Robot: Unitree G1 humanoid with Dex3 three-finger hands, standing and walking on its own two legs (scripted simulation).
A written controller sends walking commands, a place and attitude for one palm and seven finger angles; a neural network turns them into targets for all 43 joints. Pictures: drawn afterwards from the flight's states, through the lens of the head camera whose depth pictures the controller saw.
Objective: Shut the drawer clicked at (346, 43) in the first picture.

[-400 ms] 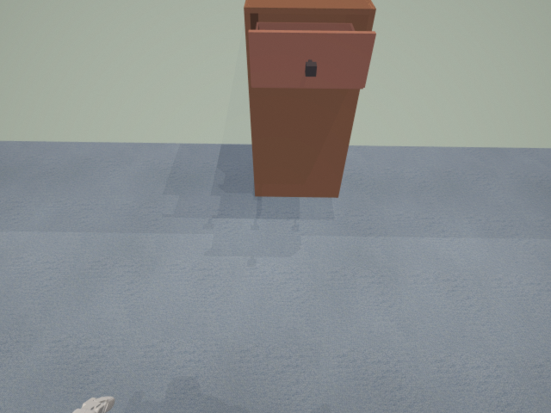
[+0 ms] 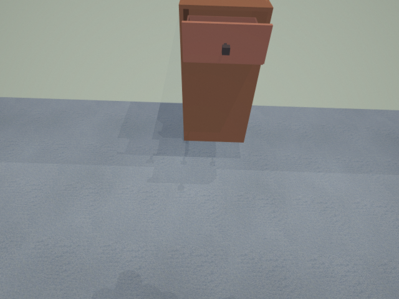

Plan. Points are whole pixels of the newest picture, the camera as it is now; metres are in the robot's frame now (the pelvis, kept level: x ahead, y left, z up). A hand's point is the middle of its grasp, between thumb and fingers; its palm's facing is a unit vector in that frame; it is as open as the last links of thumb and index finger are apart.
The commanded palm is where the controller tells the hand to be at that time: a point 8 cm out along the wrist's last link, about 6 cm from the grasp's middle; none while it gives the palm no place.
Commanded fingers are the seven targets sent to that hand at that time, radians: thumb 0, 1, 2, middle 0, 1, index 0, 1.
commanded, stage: stand and wait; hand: left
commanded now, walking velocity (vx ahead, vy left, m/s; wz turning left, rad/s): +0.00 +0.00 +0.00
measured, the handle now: (225, 48) +1.10 -0.05 +0.01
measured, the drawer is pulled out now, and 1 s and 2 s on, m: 0.16 0.16 0.16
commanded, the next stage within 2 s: look at it before walking up in 0.42 s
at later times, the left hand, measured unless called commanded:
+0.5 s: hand out of the picture +0.07 +0.25 -0.15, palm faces -0.04 -0.94 -0.34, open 7.4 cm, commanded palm none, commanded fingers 0.00 0.90 0.90 -0.20 -0.30 -0.20 -0.30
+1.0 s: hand out of the picture +0.08 +0.25 -0.15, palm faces -0.05 -0.94 -0.34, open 7.4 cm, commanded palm none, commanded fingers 0.00 0.90 0.90 -0.20 -0.30 -0.20 -0.30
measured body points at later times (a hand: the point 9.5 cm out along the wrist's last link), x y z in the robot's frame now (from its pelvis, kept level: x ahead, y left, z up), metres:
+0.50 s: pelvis +0.00 +0.00 +0.00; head +0.00 +0.00 +0.45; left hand +0.07 +0.30 -0.13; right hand +0.07 -0.29 -0.13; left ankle +0.01 +0.13 -0.74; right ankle +0.01 -0.11 -0.74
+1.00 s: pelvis +0.01 +0.00 +0.00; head +0.01 +0.01 +0.45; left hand +0.08 +0.30 -0.13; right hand +0.08 -0.29 -0.13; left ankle +0.01 +0.13 -0.74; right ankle +0.01 -0.11 -0.74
